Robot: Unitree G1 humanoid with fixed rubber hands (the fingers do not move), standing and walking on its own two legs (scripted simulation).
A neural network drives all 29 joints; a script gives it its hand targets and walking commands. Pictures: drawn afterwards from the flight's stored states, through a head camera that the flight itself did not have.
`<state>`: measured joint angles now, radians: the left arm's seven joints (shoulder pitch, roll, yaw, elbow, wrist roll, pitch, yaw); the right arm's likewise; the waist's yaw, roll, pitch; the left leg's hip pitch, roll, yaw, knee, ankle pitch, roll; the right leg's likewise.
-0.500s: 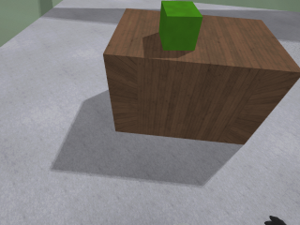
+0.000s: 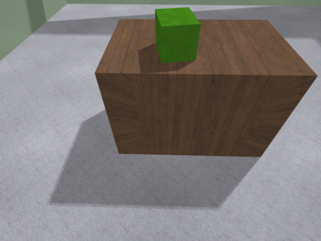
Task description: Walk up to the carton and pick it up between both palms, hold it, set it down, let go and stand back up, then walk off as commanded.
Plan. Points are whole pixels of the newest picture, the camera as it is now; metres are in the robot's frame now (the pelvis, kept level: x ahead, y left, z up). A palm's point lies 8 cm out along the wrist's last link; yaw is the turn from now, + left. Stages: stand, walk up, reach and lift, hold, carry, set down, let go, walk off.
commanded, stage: walk off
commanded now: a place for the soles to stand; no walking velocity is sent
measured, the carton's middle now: (175, 34) +1.09 -0.09 +0.03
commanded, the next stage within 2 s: stand in 0.96 s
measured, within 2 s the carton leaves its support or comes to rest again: neither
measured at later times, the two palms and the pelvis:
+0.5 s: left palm out of the picture +0.11 +0.31 -0.08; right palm out of the picture +0.09 -0.33 -0.07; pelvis -0.01 -0.01 +0.00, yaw +0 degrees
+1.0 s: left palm out of the picture +0.10 +0.31 -0.08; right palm out of the picture +0.09 -0.33 -0.07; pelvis -0.02 -0.01 +0.00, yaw +0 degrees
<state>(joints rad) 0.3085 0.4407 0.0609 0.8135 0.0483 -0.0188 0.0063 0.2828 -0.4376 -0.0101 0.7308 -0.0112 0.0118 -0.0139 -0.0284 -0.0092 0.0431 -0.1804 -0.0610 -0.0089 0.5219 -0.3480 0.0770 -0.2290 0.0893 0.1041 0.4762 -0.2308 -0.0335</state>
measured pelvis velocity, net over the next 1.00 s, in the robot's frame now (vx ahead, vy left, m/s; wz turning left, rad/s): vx -0.02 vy -0.01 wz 0.00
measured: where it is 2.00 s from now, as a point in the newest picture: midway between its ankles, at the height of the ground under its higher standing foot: outside the picture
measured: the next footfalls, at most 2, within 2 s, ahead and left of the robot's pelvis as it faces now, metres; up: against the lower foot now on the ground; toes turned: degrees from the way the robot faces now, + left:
none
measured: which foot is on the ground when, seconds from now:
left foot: down 0.00-1.00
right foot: down 0.00-1.00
